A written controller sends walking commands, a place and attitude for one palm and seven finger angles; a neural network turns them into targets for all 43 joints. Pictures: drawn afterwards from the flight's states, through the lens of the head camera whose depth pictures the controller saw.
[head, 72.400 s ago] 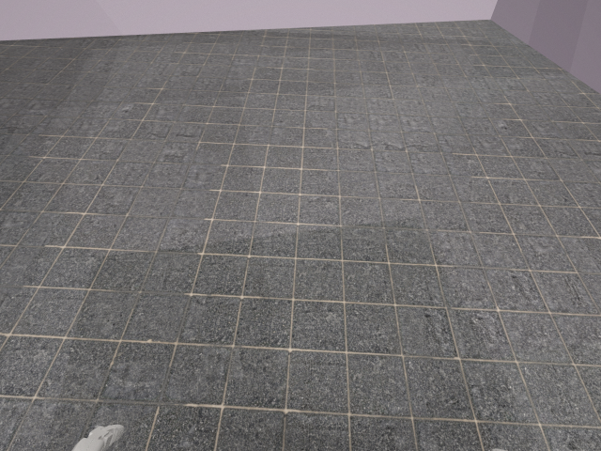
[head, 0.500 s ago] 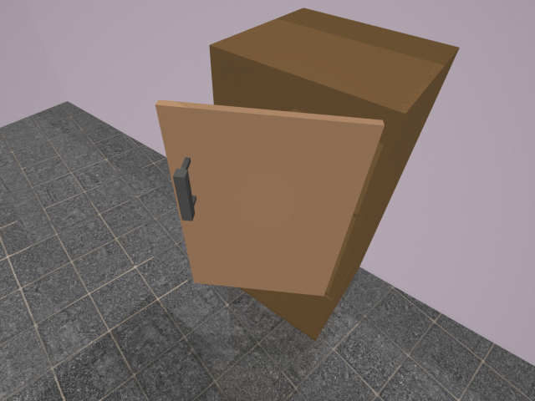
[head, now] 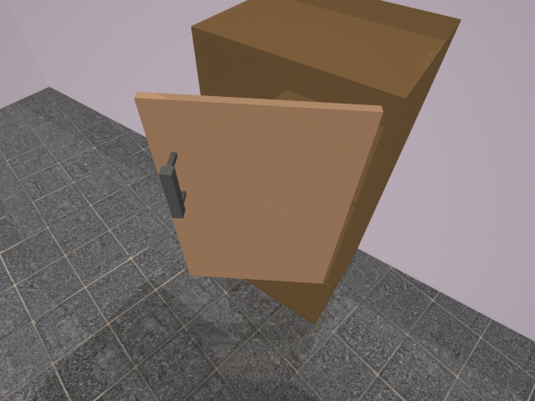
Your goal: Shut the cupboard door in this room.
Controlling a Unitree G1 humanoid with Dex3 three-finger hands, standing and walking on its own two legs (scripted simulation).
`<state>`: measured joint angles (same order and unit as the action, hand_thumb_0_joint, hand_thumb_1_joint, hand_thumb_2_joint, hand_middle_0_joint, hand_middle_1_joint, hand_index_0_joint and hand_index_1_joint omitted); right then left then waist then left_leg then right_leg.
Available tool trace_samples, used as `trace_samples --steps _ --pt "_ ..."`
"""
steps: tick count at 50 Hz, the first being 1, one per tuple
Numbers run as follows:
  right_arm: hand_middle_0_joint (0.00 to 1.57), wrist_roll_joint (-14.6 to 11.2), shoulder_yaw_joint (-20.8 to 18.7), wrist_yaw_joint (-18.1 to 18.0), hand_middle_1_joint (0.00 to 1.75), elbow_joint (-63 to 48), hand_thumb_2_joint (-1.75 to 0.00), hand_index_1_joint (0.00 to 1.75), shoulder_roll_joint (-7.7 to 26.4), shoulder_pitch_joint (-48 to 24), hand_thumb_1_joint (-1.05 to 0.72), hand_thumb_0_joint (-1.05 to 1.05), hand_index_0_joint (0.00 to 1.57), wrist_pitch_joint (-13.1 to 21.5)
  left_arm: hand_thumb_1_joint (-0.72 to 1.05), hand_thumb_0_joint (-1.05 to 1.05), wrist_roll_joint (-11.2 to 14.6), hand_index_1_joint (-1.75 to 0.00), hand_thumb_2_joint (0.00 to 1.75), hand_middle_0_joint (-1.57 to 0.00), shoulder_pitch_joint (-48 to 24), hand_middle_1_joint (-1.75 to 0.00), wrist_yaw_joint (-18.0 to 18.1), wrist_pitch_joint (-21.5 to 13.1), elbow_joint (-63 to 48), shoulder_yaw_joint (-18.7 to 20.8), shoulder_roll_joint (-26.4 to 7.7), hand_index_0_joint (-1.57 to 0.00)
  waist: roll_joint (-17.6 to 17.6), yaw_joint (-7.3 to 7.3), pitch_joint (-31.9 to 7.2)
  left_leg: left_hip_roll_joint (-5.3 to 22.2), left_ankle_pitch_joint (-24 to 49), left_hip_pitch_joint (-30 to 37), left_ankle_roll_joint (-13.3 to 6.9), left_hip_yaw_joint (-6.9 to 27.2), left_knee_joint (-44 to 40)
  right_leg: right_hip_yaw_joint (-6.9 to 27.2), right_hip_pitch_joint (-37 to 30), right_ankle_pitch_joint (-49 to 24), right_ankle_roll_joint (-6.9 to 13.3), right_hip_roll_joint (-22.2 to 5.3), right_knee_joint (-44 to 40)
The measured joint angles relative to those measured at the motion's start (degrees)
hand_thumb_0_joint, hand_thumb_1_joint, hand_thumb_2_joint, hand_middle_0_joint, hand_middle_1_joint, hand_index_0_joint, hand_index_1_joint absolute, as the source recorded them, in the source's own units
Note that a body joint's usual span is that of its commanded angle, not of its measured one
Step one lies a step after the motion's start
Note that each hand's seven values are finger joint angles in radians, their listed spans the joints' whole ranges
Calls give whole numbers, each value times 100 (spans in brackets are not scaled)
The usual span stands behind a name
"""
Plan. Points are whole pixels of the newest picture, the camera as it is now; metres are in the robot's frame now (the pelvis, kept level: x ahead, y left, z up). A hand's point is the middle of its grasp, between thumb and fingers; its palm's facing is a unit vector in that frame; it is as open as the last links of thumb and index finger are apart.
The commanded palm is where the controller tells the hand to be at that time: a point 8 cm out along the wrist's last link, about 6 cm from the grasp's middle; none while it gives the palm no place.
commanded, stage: come to a stop and stand still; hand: left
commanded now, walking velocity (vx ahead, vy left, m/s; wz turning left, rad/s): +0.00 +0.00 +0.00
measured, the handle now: (175, 185) +0.48 +0.20 +0.02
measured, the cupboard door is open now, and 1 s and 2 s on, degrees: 31 31 31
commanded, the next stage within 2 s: look again from close up in 1.36 s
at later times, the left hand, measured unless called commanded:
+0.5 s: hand out of the picture -0.01 +0.15 -0.16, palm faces +0.01 -0.97 -0.25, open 7.4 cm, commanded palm none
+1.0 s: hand out of the picture +0.07 +0.14 -0.16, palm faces +0.01 -0.98 -0.22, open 7.3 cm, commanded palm none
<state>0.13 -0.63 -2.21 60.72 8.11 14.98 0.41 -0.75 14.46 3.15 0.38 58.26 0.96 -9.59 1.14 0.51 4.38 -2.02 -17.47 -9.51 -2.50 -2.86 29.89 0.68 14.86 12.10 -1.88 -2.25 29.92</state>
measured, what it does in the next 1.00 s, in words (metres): shifts its weight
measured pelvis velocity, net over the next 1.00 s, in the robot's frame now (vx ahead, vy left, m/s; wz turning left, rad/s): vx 0.03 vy -0.05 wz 0.01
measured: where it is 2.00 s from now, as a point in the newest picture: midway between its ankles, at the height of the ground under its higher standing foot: outside the picture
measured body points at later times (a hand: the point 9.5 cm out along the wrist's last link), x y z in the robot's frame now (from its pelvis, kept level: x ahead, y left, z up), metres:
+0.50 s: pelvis -0.01 -0.04 +0.00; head +0.00 -0.06 +0.45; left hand +0.00 +0.20 -0.14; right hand +0.00 -0.28 -0.16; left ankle -0.01 +0.09 -0.73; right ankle +0.04 -0.14 -0.73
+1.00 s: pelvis +0.03 -0.05 +0.01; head +0.04 -0.06 +0.46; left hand +0.07 +0.19 -0.14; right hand +0.03 -0.26 -0.16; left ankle -0.01 +0.09 -0.73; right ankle +0.04 -0.14 -0.73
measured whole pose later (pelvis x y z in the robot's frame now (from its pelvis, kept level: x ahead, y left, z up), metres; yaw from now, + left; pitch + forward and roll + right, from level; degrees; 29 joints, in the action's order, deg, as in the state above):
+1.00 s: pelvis +0.03 -0.05 +0.01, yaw +0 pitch -1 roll +1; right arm 1.0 0.9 -1.7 63.7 8.6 15.1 1.2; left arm -0.3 10.9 1.2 -1.1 62.2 -0.1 -9.9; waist -0.5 0.5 2.9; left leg 1.1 -16.0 -6.3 1.4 -1.1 23.3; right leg -0.9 13.1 12.8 2.1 1.1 26.8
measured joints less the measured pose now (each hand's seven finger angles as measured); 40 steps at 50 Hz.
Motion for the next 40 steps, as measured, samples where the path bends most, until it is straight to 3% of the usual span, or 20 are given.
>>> trace_samples --steps 11,24,40 --pt "20 95 34 171 30 -509 -90 30 330 6 -92 0 20 -35 91 0 -57 -29 89 -20 229 -30 -197 32 28 -139 -63 -20 -308 -65 -401 -2 132 -24 57 -51 -90 62 154 -6 138 15 146" --pt "20 98 47 167 30 -218 -90 30 508 206 -91 0 20 -25 91 0 -2 -29 89 -20 281 -30 -271 -26 219 -120 -104 -20 -274 -41 -219 160 303 -115 262 69 -358 -39 255 -127 307 187 -58" --pt "20 75 157 93 30 289 -90 30 187 265 -91 0 20 68 92 0 54 -29 89 -20 -279 -30 -229 -150 403 -121 -61 -20 -152 49 -112 302 229 177 398 167 -614 -150 -43 -22 412 321 -286"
